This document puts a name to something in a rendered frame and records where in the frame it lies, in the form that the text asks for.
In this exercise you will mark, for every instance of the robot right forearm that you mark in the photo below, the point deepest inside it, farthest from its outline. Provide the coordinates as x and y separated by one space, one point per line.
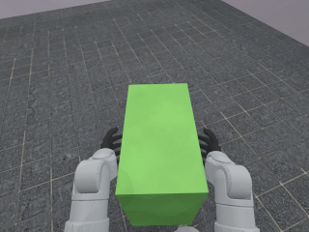
232 194

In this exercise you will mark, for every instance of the robot left forearm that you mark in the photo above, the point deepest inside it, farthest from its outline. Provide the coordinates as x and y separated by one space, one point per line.
90 191

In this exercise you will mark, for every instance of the robot left hand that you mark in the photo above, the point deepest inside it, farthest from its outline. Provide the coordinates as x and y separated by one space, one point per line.
108 140

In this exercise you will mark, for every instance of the robot right hand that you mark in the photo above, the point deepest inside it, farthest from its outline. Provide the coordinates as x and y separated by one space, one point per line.
212 142

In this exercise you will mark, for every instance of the carton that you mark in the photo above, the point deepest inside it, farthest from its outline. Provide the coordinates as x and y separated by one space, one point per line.
161 177

